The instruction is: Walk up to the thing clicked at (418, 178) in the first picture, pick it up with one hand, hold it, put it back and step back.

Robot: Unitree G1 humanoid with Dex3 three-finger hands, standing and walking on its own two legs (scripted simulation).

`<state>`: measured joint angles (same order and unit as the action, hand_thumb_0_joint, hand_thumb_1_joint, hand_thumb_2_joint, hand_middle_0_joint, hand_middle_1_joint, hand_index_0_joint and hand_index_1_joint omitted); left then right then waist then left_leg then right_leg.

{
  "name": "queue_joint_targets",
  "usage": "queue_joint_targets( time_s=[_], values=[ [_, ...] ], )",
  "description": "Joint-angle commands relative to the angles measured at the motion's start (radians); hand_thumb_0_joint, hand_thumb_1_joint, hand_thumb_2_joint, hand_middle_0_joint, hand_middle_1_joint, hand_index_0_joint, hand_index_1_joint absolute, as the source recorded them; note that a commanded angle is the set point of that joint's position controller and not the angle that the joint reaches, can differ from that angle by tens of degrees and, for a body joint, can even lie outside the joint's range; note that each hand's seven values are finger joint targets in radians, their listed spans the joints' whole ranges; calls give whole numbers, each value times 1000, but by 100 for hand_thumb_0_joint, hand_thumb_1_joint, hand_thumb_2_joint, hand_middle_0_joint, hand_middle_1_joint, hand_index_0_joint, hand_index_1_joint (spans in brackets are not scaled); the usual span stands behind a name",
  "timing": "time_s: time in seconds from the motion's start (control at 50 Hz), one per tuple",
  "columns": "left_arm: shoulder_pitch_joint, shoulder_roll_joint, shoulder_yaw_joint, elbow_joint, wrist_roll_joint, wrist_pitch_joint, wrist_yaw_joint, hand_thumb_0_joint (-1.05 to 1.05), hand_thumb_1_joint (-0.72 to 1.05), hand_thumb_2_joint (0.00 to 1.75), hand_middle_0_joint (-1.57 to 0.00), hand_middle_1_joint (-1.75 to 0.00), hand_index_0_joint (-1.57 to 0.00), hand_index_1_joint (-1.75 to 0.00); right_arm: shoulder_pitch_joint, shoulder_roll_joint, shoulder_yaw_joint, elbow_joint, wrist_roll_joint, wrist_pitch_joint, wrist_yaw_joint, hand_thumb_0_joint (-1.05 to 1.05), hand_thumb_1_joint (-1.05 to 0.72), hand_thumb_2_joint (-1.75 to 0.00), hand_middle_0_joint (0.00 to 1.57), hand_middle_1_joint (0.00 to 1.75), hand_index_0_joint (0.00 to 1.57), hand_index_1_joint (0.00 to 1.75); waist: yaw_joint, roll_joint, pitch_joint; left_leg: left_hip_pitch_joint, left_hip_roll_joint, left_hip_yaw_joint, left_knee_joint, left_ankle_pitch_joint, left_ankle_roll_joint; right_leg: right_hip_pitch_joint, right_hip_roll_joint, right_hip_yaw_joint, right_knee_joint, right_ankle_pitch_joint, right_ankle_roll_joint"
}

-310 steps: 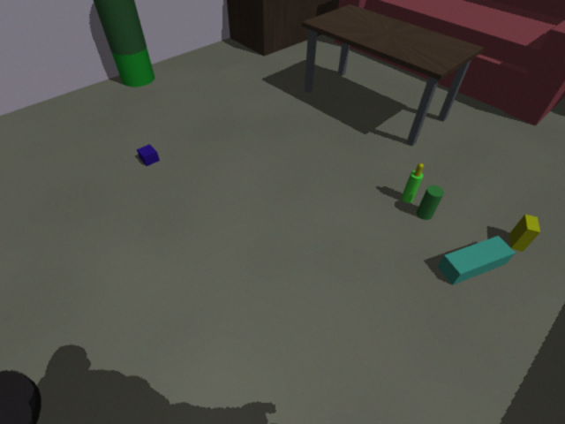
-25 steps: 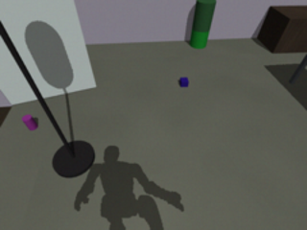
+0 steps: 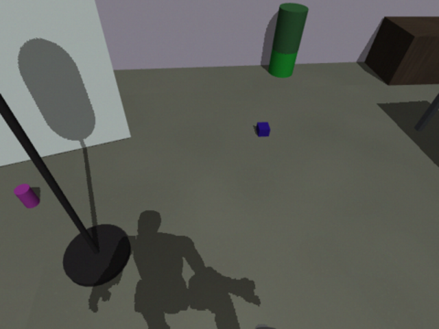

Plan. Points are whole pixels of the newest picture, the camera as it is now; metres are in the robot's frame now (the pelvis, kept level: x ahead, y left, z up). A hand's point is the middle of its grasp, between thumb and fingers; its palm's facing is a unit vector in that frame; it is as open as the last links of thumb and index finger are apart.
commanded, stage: walk up
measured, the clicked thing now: out of the picture +0.52 -1.30 -0.66
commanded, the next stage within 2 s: none
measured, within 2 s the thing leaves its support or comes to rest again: neither
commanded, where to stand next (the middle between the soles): +0.69 -0.03 m, yaw +0 degrees
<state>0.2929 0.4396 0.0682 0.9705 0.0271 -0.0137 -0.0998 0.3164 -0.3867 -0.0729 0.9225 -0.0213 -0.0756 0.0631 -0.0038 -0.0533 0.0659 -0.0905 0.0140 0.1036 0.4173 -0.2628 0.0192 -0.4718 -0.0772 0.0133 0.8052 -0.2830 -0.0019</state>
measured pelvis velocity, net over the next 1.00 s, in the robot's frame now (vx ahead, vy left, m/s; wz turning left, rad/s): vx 0.40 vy -0.08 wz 0.07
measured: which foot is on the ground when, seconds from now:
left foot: down 0.00-0.16, up 0.18-0.56, down 0.58-0.96, up 0.98-1.00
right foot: up 0.00-0.12, down 0.14-0.60, up 0.62-0.94, down 0.96-1.00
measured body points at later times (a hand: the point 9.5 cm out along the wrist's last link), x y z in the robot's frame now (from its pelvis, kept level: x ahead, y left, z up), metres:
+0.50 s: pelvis +0.21 -0.05 +0.00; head +0.23 -0.06 +0.45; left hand +0.24 +0.27 -0.10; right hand +0.31 -0.36 -0.12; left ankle +0.33 +0.11 -0.71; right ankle +0.17 -0.15 -0.74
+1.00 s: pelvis +0.40 -0.08 -0.02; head +0.41 -0.09 +0.43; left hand +0.47 +0.26 -0.10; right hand +0.45 -0.39 -0.14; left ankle +0.36 +0.08 -0.72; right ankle +0.50 -0.19 -0.74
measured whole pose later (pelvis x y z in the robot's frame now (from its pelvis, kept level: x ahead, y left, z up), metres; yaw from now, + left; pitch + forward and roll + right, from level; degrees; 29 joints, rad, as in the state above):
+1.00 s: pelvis +0.40 -0.08 -0.02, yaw +4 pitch -3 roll +1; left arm 0.28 0.44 0.08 0.82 0.04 -0.09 -0.06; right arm 0.39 -0.42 -0.05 0.83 0.00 -0.03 0.05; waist -0.02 0.03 0.07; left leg -0.28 0.05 -0.02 0.83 -0.45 0.02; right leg -0.39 -0.06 -0.08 0.67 -0.22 -0.02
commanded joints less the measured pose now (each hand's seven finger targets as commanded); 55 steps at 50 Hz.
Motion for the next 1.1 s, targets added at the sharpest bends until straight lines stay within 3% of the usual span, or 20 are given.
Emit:
queue_joint_targets(
  time_s=[0.0,0.1,0.12,0.14,0.16,0.26,0.34,0.46,0.54,0.56,0.58,0.6,0.7,0.84,0.9,0.92,0.94,0.96,1.02,1.08],
  values=[
    [-77,183,54,-107,-4,-33,-2,0,90,90,-20,-30,-20,-30,-67,-311,-82,-109,2,-32,-23,0,-90,-90,20,30,20,30,-3,189,75,-163,246,-189,-270,-279,171,53,-35,-27,-128,96,-5],
    [42,187,72,-90,-1,-63,23,0,90,90,-20,-30,-20,-30,-35,-256,-58,-127,5,-14,-27,0,-90,-90,20,30,20,30,74,46,-66,-147,177,-77,159,204,116,381,51,-97,-289,48,-44],
    [159,242,95,-69,4,-76,39,0,90,90,-20,-30,-20,-30,-1,-201,-37,-138,10,-13,-28,0,-90,-90,20,30,20,30,122,-135,-146,-250,92,-8,454,157,75,538,-24,31,-379,-62,-76],
    [186,343,114,-89,-1,-84,54,0,90,90,-20,-30,-20,-30,21,-147,-15,-171,21,-12,-27,0,-90,-90,20,30,20,30,115,-322,-145,-546,-60,5,674,-231,21,657,-293,537,-544,-192,-190],
    [153,360,110,-106,-16,-80,54,0,90,90,-20,-30,-20,-30,-23,-238,-37,-146,11,1,-42,0,-90,-90,20,30,20,30,119,-178,-97,-544,7,-133,763,-281,20,534,-368,640,-561,-208,-273],
    [15,227,67,-157,-30,-86,65,0,90,90,-20,-30,-20,-30,37,-227,-37,-84,18,8,-18,0,-90,-90,20,30,20,30,24,-106,4,-455,72,-158,648,-53,11,304,-185,195,-562,27,-206],
    [29,235,72,-191,-22,-97,65,0,90,90,-20,-30,-20,-30,-30,-205,-39,-112,1,14,0,0,-90,-90,20,30,20,30,38,-74,18,-469,93,-118,437,-5,-32,309,-197,110,-584,61,-239],
    [77,237,67,-207,-17,-88,57,0,90,90,-20,-30,-20,-30,-157,-177,-41,-166,-1,-3,12,0,-90,-90,20,30,20,30,78,-39,-7,-343,49,-32,175,110,-6,345,-157,25,-483,226,-189],
    [38,223,47,-229,-18,-79,64,0,90,90,-20,-30,-20,-30,18,-231,-69,-120,-8,-14,-2,0,-90,-90,20,30,20,30,-44,81,-81,9,8,-23,98,69,47,193,-118,-24,-212,291,-149],
    [76,165,23,-235,-27,-76,70,0,90,90,-20,-30,-20,-30,139,-292,-90,-97,-25,-21,-14,0,-90,-90,20,30,20,30,-92,243,-157,164,118,-199,6,-83,101,79,-35,-86,84,232,-109],
    [119,103,13,-240,-38,-72,69,0,90,90,-20,-30,-20,-30,174,-374,-109,-126,-30,-25,-26,0,-90,-90,20,30,20,30,-88,377,-181,305,381,-686,-97,-216,195,-193,131,-66,301,-215,-50],
    [103,216,33,-214,-30,-64,84,0,90,90,-20,-30,-20,-30,140,-388,-115,-143,15,-22,-27,0,-90,-90,20,30,20,30,-89,212,-181,209,444,-770,-148,-240,266,-176,75,48,374,-264,-64],
    [155,195,34,-137,-31,-57,63,0,90,90,-20,-30,-20,-30,-25,-265,-56,-172,25,-24,-34,0,-90,-90,20,30,20,30,7,211,-13,-106,268,-257,-149,83,187,-40,-14,40,242,-86,-31],
    [-4,171,59,-194,-3,-73,35,0,90,90,-20,-30,-20,-30,12,-294,-60,-198,19,-14,-21,0,-90,-90,20,30,20,30,-7,193,12,-247,230,-280,-121,-34,207,111,14,-70,-115,-25,-12],
    [150,187,78,-150,-3,-80,43,0,90,90,-20,-30,-20,-30,-55,-262,-47,-229,22,-4,-18,0,-90,-90,20,30,20,30,88,121,-67,-346,152,-192,98,-58,134,376,60,-109,-236,102,-21],
    [202,224,97,-139,0,-85,53,0,90,90,-20,-30,-20,-30,-15,-202,-24,-230,19,-1,-21,0,-90,-90,20,30,20,30,117,-6,-98,-477,89,-147,262,-131,96,526,23,-17,-302,-19,-46],
    [260,307,117,-152,13,-96,64,0,90,90,-20,-30,-20,-30,-9,-120,2,-251,20,-3,-25,0,-90,-90,20,30,20,30,151,-265,-102,-630,-57,-64,597,-263,46,560,-249,369,-517,-332,-113],
    [183,351,113,-190,9,-95,67,0,90,90,-20,-30,-20,-30,-23,-197,-21,-235,9,11,-39,0,-90,-90,20,30,20,30,135,-183,-58,-666,-41,-153,734,-288,27,431,-421,613,-647,-551,-216],
    [28,270,84,-225,-14,-93,72,0,90,90,-20,-30,-20,-30,51,-263,-43,-148,22,12,-28,0,-90,-90,20,30,20,30,49,-73,39,-597,65,-204,687,-87,14,311,-290,327,-624,-370,-189],
    [16,240,78,-227,-14,-95,68,0,90,90,-20,-30,-20,-30,94,-239,-40,-106,14,12,-12,0,-90,-90,20,30,20,30,37,-108,14,-510,83,-164,558,-46,-12,295,-243,123,-597,-137,-212]
  ],
)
